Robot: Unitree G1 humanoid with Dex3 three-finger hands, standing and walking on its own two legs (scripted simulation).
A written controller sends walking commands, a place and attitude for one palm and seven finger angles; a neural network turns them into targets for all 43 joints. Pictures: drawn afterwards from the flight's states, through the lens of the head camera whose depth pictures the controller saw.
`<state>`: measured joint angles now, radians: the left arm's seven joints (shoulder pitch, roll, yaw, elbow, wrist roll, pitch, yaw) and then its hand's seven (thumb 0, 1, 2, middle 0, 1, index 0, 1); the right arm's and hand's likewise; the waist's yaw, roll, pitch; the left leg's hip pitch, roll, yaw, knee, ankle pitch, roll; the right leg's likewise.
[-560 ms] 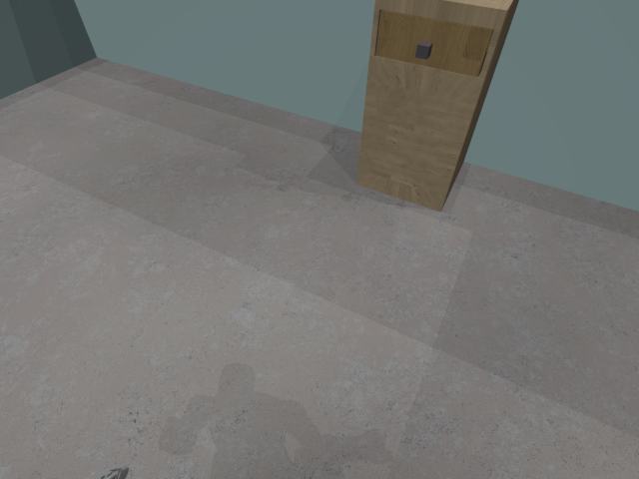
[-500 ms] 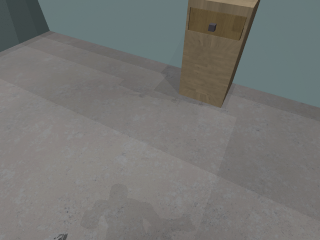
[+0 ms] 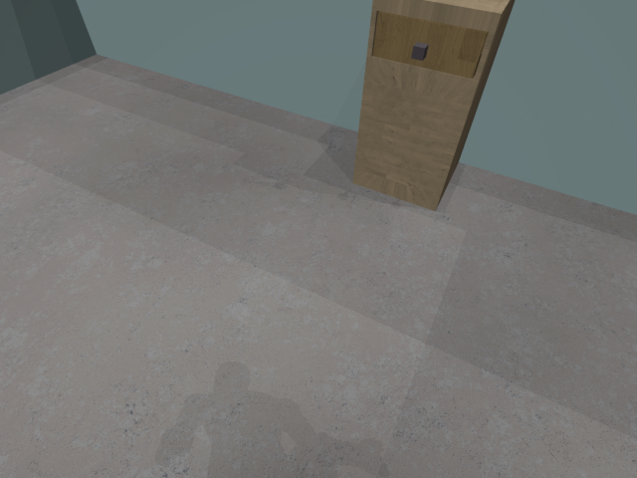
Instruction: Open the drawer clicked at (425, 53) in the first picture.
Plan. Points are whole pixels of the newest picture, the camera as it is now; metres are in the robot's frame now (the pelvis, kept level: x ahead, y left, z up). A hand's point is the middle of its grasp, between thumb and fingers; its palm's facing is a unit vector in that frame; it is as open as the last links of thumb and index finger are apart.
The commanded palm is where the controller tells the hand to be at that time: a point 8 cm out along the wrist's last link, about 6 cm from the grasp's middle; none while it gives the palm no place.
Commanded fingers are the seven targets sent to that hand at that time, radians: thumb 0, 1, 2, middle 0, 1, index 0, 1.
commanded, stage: stand and wait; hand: left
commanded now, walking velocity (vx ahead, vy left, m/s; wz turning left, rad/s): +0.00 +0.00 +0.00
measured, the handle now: (421, 49) +1.49 -0.28 -0.05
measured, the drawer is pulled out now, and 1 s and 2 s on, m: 0.00 0.00 0.00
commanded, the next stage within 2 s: look at it before walking up in 0.26 s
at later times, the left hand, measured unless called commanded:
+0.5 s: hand out of the picture +0.07 +0.25 -0.15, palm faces -0.03 -0.94 -0.33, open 7.4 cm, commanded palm none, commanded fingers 0.00 0.90 0.90 -0.20 -0.30 -0.20 -0.30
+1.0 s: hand out of the picture +0.08 +0.25 -0.15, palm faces -0.04 -0.94 -0.34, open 7.4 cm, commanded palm none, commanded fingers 0.00 0.90 0.90 -0.20 -0.30 -0.20 -0.30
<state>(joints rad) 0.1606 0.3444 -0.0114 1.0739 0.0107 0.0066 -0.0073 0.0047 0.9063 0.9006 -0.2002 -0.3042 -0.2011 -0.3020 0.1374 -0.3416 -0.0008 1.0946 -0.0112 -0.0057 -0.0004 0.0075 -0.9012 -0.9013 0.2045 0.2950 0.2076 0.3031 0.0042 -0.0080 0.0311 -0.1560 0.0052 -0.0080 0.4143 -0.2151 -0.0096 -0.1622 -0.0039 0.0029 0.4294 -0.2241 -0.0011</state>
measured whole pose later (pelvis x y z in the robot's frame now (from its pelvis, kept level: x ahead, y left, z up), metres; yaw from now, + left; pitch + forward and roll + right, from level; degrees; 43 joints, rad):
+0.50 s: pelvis +0.00 +0.00 +0.00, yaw +0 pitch -2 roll +0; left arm 0.14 0.34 -0.01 1.08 0.01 0.00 -0.01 0.00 0.91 0.90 -0.20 -0.30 -0.20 -0.30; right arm 0.12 -0.34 0.00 1.11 -0.01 -0.01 0.00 0.01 -0.90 -0.90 0.20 0.30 0.21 0.30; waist 0.00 -0.01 0.03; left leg -0.15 0.00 0.00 0.39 -0.19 -0.01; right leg -0.16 0.00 0.01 0.41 -0.20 0.00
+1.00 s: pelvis +0.00 +0.00 +0.00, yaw -1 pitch -2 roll +0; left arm 0.14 0.35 -0.01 1.09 0.01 0.00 -0.01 0.00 0.91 0.90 -0.20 -0.30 -0.20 -0.30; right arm 0.11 -0.34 0.00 1.12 -0.01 -0.01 0.00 0.01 -0.90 -0.90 0.20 0.29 0.21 0.30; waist 0.00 -0.01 0.03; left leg -0.13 0.01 0.00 0.37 -0.20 -0.01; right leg -0.14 0.00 0.01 0.39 -0.20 0.00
